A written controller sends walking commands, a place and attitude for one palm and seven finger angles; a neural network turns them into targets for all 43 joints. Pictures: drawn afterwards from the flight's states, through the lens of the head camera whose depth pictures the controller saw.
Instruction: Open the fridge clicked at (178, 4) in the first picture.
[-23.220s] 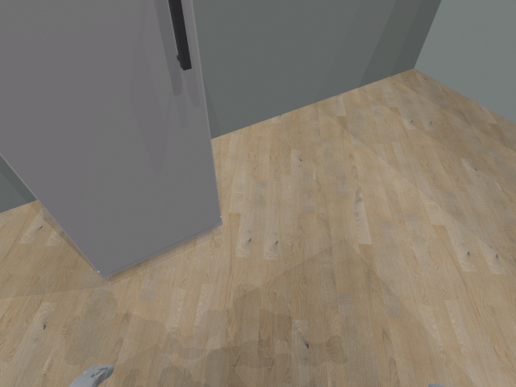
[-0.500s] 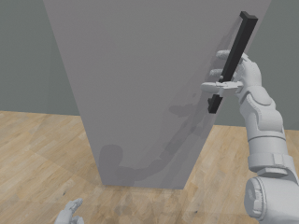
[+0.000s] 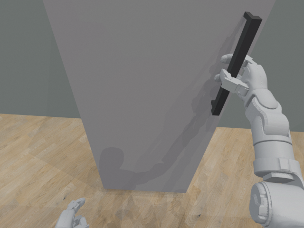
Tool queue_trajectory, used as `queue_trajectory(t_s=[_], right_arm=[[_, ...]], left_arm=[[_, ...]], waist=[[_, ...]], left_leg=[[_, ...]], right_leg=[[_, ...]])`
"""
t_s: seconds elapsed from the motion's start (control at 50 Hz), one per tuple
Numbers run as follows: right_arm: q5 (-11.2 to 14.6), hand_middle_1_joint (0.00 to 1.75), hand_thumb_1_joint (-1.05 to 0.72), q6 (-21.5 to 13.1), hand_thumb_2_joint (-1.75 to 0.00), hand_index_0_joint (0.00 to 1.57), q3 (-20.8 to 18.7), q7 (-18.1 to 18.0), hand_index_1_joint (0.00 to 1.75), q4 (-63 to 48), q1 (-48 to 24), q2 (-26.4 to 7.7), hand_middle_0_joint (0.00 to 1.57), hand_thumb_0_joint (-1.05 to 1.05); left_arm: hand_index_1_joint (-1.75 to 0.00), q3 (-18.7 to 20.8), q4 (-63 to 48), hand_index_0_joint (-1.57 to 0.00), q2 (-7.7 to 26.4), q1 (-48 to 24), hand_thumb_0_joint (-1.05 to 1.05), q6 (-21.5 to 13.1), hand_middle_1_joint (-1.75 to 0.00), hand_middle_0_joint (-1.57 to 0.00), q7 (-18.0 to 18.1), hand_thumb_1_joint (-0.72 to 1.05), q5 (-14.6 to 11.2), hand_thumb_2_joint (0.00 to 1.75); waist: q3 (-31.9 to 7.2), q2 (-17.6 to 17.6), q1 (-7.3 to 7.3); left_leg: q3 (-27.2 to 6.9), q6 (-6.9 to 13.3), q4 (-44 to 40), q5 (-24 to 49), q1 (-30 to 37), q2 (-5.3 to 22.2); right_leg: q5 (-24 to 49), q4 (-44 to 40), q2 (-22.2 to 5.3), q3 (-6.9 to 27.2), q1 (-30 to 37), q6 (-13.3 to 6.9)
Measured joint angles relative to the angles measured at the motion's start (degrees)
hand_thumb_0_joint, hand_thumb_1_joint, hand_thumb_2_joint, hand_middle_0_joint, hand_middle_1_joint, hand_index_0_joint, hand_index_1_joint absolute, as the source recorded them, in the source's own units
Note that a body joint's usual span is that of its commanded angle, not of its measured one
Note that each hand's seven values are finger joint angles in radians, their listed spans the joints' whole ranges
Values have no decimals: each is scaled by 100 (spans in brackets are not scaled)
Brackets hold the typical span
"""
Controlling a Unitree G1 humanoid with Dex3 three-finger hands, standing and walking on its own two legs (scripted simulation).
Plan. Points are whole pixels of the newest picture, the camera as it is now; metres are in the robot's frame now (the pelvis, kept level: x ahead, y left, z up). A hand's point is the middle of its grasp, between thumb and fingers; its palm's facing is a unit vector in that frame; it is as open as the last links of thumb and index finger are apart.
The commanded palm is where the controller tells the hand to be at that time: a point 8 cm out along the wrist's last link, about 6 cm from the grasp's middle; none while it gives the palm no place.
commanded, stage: grip the handle and tug to test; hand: right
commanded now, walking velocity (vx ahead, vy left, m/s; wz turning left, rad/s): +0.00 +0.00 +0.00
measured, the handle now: (229, 71) +0.47 -0.17 +0.22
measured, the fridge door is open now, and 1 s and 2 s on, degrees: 0 0 8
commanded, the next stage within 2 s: pull the door a little, standing still in 0.66 s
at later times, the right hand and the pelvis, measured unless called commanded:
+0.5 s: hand (225, 80) +0.42 -0.14 +0.22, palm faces +0.01 +1.00 -0.02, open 5.6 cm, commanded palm +0.38 -0.19 +0.22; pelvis +0.01 +0.00 +0.00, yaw +1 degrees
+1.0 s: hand (226, 82) +0.41 -0.14 +0.22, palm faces +0.00 +1.00 -0.03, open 5.9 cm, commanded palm +0.37 -0.19 +0.22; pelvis +0.05 +0.00 +0.00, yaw +1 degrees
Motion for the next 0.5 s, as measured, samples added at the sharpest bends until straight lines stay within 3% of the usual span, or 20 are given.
queue_trajectory(t_s=[0.3,0.5], right_arm=[[-18,140,-72,58,-82,40,-31,-41,140,-28,5,-6,41,1],[-19,140,-75,198,-80,35,-108,-104,140,-579,418,-3,38,1]], left_arm=[[-29,-3,-2,-20,-1,-1,1,40,-30,-21,0,91,1,90],[-29,3,-127,-20,1,-10,1,95,-30,-21,-54,91,-15,90]], waist=[[10,-4,10],[-14,-36,43]], left_leg=[[8,16,-4,1,12,-13],[-85,13,-40,-22,97,-29]], right_leg=[[6,-10,-13,8,15,14],[-28,-93,-29,-85,156,14]])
